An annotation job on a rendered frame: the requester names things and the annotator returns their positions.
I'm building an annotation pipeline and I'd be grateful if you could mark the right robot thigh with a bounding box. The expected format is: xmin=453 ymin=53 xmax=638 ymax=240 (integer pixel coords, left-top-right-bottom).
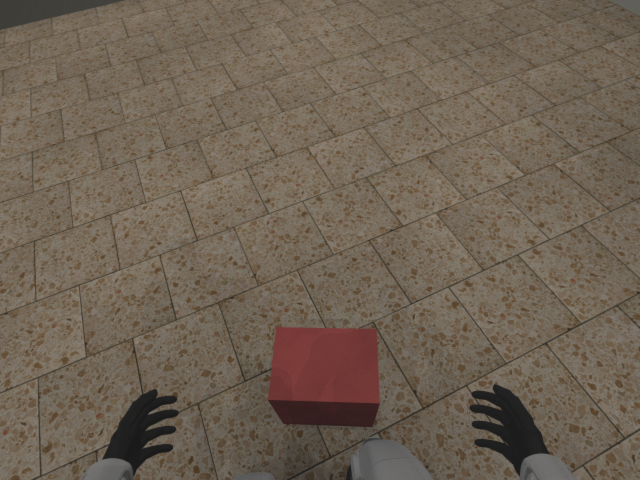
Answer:
xmin=351 ymin=440 xmax=434 ymax=480

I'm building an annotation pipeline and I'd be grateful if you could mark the robot right forearm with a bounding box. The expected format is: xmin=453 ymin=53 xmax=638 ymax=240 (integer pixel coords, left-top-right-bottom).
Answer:
xmin=520 ymin=453 xmax=578 ymax=480

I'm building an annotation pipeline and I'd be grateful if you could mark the robot left forearm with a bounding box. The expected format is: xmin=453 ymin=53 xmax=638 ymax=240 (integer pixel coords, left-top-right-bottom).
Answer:
xmin=81 ymin=458 xmax=134 ymax=480

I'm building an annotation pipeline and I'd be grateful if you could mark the carton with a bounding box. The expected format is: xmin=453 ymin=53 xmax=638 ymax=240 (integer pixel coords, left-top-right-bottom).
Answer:
xmin=268 ymin=327 xmax=380 ymax=427

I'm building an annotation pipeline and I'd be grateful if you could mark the robot right hand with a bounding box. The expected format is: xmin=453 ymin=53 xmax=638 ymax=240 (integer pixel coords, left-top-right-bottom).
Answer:
xmin=470 ymin=384 xmax=550 ymax=477

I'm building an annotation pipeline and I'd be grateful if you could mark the robot left hand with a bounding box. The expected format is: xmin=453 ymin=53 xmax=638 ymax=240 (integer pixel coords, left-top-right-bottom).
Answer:
xmin=102 ymin=389 xmax=178 ymax=475

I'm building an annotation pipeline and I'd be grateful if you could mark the robot right shin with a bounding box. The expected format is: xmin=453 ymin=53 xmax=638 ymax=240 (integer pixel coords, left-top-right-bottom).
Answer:
xmin=361 ymin=437 xmax=381 ymax=447

